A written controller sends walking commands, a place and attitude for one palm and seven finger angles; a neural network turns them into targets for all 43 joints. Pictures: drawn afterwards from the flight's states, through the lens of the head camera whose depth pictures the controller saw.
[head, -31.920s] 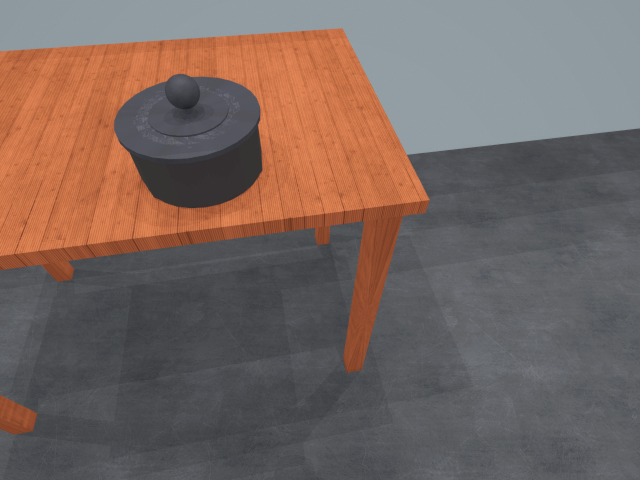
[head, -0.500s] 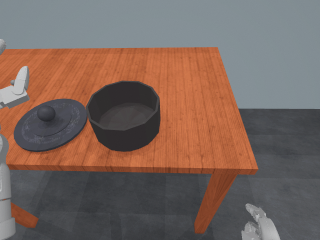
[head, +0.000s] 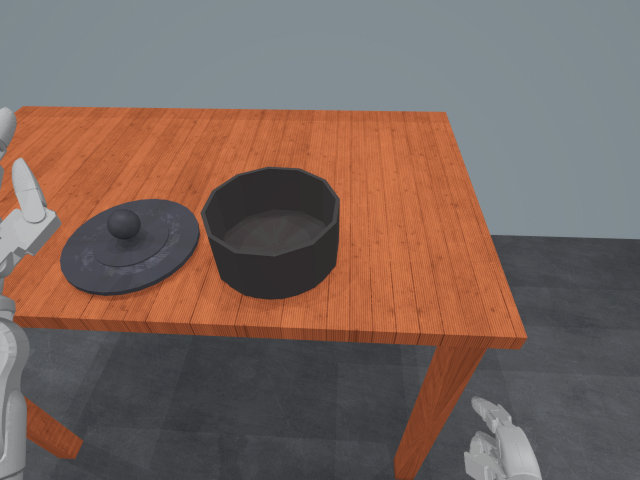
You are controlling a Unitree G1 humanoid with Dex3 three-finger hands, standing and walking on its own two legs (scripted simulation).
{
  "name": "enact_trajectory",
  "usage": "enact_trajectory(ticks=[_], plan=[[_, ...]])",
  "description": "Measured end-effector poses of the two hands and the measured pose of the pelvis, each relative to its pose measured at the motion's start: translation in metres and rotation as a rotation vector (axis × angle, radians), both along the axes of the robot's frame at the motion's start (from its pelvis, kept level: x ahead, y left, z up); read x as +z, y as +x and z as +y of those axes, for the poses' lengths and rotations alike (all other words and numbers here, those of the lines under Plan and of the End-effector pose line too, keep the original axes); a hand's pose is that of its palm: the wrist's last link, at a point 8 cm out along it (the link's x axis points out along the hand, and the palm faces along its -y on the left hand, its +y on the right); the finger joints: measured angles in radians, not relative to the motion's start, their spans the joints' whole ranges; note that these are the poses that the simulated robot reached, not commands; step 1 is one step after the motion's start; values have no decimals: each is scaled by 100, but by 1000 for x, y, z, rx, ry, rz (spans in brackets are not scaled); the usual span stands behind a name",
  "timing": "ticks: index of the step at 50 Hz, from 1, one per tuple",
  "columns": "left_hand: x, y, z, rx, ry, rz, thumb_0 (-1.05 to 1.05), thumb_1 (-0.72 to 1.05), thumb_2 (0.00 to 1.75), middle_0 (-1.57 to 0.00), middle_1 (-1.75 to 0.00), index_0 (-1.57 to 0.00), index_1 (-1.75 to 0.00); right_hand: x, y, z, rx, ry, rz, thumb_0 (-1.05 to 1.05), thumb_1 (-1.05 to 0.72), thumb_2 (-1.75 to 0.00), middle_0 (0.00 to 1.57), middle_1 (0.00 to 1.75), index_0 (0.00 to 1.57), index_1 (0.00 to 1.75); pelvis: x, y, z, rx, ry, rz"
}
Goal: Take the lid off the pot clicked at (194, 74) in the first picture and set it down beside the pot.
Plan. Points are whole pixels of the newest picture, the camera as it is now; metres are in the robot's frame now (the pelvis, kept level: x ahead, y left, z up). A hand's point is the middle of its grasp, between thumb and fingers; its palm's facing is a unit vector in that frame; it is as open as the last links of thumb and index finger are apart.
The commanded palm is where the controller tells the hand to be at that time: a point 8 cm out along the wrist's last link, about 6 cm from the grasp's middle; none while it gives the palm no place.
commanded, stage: draw the hand back to the body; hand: left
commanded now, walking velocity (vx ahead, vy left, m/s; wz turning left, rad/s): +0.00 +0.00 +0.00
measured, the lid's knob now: (124, 224) +0.43 +0.36 +0.08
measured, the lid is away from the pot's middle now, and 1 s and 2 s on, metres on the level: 0.23 0.23 0.23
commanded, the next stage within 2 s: step back with the hand held close in 0.60 s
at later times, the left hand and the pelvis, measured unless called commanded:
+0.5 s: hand (10, 297) +0.17 +0.25 +0.25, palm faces +0.46 -0.83 -0.32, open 7.4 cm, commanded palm +0.12 +0.30 +0.25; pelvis -0.01 +0.02 +0.00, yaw +0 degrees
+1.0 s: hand (30, 294) +0.19 +0.26 +0.24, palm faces +0.38 -0.82 -0.43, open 7.4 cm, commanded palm +0.11 +0.31 +0.25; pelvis -0.03 +0.03 +0.00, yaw -1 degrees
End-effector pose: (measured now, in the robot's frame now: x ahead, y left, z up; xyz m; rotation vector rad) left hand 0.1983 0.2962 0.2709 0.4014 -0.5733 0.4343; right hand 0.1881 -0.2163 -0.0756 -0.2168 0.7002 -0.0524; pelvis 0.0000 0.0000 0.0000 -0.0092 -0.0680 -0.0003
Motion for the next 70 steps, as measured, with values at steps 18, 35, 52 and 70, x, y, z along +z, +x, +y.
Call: enact_trajectory(ticks=[18,35,52,70], plan=[[-13,-50,1,-25,40,35,2,89,90,-21,-30,-21,-30,9,-6,23,39,-10,-31,1,-90,-90,20,30,20,30,0,-11,15,3,-10,-24],[-17,-71,1,-9,51,50,2,89,90,-21,-30,-21,-30,11,-3,38,73,-8,-44,1,-90,-90,20,30,20,30,0,-14,19,11,-14,-29],[-29,-55,2,-126,203,129,2,89,90,-21,-30,-21,-30,14,-48,12,-99,-51,23,1,-90,-90,20,30,20,30,-4,-31,36,-15,-17,71],[-12,-139,18,-16,208,-100,1,88,90,-21,-30,-22,-31,-5,-112,26,-79,-40,12,1,-90,-90,20,30,20,30,-18,-85,41,18,-49,49]])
